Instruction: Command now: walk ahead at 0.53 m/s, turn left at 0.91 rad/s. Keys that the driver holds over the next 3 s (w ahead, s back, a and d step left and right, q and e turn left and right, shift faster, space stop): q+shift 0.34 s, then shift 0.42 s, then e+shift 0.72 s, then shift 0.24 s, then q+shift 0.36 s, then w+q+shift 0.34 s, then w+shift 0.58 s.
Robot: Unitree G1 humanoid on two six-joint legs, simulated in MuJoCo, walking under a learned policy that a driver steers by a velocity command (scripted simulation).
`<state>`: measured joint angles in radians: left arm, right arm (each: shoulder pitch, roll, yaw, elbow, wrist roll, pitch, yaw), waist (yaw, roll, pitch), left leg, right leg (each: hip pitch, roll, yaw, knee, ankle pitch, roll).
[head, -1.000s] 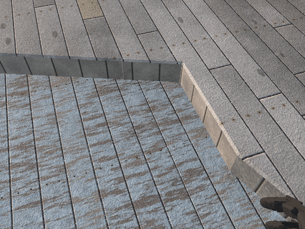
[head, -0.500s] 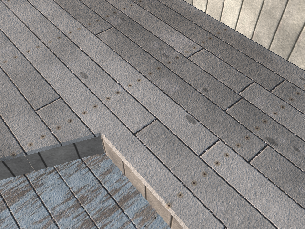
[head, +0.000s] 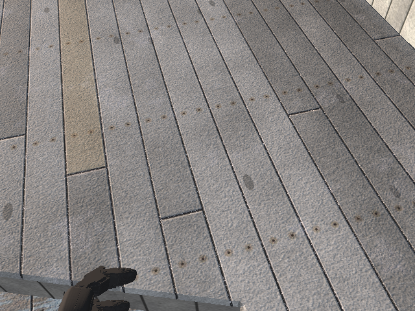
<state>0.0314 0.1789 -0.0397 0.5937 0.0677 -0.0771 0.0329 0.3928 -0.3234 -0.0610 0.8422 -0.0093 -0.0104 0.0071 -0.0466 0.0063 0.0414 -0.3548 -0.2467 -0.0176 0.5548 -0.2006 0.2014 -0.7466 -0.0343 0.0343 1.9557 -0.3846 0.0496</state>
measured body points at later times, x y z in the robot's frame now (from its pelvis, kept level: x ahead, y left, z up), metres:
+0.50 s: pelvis +0.23 -0.04 +0.12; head +0.28 -0.02 +0.56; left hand +0.24 +0.26 +0.02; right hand +0.55 -0.22 +0.05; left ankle +0.20 +0.08 -0.52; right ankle +0.34 -0.13 -0.57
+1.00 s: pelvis +0.26 +0.06 +0.02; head +0.25 +0.10 +0.47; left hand +0.26 +0.32 -0.13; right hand +0.43 -0.12 -0.10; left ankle +0.21 +0.12 -0.72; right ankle +0.28 -0.08 -0.39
